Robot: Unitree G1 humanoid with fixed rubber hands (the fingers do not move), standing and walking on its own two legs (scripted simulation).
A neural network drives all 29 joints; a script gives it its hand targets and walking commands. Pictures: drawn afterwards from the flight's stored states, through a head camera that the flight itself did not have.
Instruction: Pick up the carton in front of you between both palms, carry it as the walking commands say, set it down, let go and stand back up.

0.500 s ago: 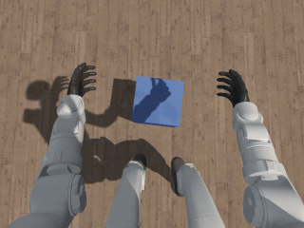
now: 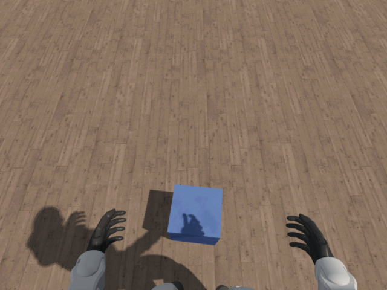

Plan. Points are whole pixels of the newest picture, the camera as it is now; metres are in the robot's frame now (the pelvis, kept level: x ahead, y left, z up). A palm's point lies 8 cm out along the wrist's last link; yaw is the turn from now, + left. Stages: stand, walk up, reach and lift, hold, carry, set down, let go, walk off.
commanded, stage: let go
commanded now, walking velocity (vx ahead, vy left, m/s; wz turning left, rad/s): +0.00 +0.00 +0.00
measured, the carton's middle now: (195, 216) +0.38 +0.01 -0.64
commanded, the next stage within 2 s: stand in 0.52 s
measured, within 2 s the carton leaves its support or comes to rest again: neither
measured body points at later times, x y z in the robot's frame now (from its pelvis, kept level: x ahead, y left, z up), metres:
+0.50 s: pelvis +0.00 -0.01 +0.01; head +0.01 +0.00 +0.45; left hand +0.17 +0.22 -0.07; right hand +0.17 -0.24 -0.07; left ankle -0.01 +0.11 -0.73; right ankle -0.04 -0.12 -0.73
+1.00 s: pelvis +0.01 +0.01 +0.00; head +0.02 +0.01 +0.45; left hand +0.15 +0.30 -0.09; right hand +0.17 -0.29 -0.08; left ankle -0.01 +0.11 -0.73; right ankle -0.04 -0.12 -0.73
